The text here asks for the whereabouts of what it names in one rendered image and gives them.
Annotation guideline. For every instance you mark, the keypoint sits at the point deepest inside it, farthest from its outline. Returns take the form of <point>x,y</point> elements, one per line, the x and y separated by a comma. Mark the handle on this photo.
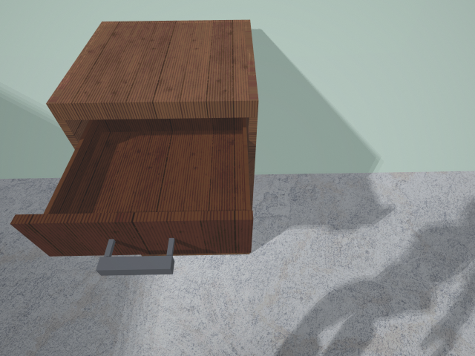
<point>139,265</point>

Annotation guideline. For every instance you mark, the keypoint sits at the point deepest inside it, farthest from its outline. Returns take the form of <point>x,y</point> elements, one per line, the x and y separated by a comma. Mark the drawer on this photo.
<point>143,181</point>

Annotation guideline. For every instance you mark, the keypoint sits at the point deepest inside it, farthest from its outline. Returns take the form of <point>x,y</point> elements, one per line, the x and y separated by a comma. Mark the cabinet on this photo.
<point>162,70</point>

